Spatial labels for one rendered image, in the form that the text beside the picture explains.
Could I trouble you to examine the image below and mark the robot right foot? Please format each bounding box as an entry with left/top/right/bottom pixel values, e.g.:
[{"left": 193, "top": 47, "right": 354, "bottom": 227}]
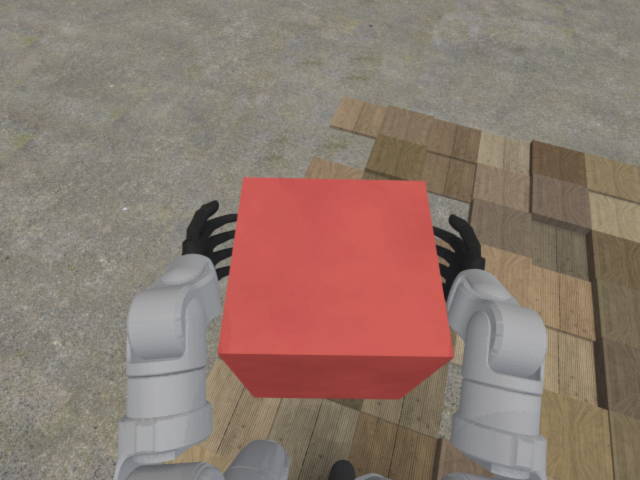
[{"left": 328, "top": 460, "right": 356, "bottom": 480}]

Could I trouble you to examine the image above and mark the carton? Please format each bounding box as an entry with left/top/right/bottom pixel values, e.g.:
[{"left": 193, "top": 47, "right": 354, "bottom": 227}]
[{"left": 217, "top": 177, "right": 454, "bottom": 400}]

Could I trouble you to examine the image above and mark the left robot hand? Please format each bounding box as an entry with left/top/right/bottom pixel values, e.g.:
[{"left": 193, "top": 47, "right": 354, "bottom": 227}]
[{"left": 181, "top": 200, "right": 238, "bottom": 281}]

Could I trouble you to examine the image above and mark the right robot hand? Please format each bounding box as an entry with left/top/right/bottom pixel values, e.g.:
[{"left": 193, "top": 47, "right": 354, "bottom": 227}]
[{"left": 433, "top": 214, "right": 485, "bottom": 302}]

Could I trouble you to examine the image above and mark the right robot forearm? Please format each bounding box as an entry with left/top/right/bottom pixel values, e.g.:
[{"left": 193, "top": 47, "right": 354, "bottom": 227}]
[{"left": 446, "top": 269, "right": 548, "bottom": 480}]

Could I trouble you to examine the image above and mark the left robot forearm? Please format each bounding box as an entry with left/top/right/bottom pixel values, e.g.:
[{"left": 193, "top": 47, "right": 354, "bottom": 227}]
[{"left": 113, "top": 254, "right": 222, "bottom": 480}]

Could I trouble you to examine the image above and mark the robot left thigh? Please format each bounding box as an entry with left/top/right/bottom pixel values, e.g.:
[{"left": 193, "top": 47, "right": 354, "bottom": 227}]
[{"left": 223, "top": 440, "right": 291, "bottom": 480}]

